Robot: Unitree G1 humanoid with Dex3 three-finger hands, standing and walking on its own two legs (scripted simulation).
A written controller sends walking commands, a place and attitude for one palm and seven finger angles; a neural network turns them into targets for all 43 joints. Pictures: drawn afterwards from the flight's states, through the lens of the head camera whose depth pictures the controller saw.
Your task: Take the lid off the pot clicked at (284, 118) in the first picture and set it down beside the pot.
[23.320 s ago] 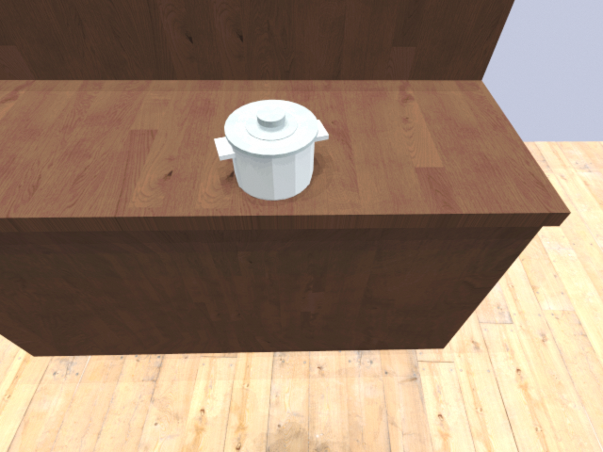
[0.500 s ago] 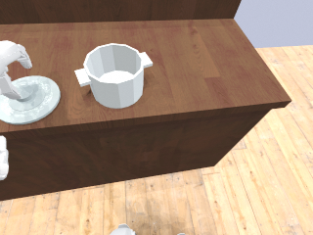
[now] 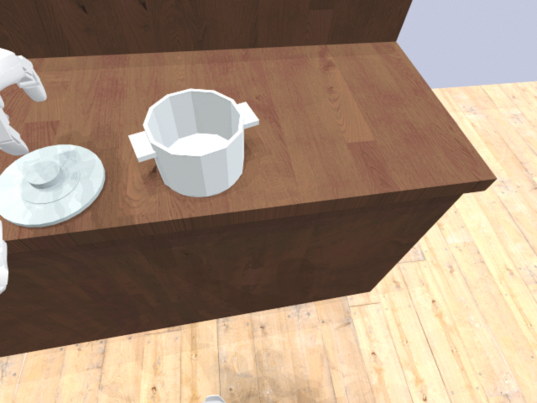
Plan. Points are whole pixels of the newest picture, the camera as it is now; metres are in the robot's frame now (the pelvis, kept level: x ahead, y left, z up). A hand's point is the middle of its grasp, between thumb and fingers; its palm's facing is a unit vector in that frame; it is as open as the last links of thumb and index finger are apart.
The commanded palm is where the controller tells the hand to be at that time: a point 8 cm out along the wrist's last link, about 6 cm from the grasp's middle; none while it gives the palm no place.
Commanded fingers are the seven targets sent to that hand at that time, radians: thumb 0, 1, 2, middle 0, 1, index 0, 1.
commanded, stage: raise the empty hand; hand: left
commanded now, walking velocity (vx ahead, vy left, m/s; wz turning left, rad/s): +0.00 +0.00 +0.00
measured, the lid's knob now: (44, 174) +0.48 +0.34 +0.03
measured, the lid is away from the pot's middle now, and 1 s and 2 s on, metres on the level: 0.25 0.25 0.25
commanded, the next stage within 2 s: draw the hand back to the body in 0.44 s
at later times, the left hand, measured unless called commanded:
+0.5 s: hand out of the picture +0.47 +0.32 +0.20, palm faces -0.32 -0.11 -0.94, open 11.0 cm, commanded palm +0.49 +0.31 +0.26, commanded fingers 0.00 -0.07 0.76 -0.40 -0.76 -0.40 -0.76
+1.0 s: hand out of the picture +0.43 +0.32 +0.18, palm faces -0.29 -0.09 -0.95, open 11.0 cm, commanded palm +0.41 +0.31 +0.25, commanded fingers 0.00 -0.07 0.76 -0.40 -0.76 -0.40 -0.76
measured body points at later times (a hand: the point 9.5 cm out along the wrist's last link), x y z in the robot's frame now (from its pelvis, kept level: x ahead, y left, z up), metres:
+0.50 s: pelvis +0.00 +0.00 +0.00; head +0.06 +0.01 +0.45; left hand +0.48 +0.33 +0.26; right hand +0.04 -0.28 -0.12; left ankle +0.03 +0.08 -0.72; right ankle -0.04 -0.15 -0.72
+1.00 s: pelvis +0.00 +0.00 +0.01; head +0.04 +0.00 +0.46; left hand +0.44 +0.32 +0.24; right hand +0.08 -0.27 -0.11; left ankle +0.03 +0.08 -0.72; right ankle -0.04 -0.15 -0.72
